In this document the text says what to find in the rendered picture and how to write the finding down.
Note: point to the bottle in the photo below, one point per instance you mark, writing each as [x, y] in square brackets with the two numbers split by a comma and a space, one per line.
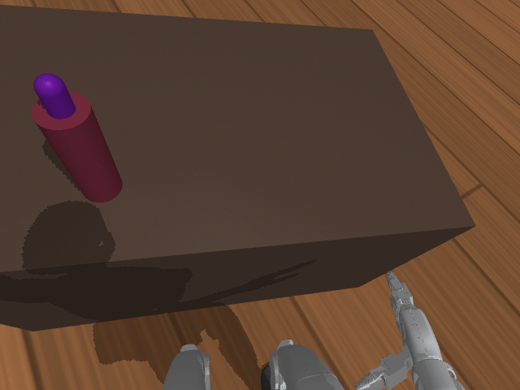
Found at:
[69, 124]

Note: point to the right robot hand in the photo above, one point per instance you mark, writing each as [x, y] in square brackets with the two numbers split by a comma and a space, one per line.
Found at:
[419, 341]

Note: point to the right robot arm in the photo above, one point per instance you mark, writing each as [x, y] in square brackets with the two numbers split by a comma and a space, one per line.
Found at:
[433, 374]

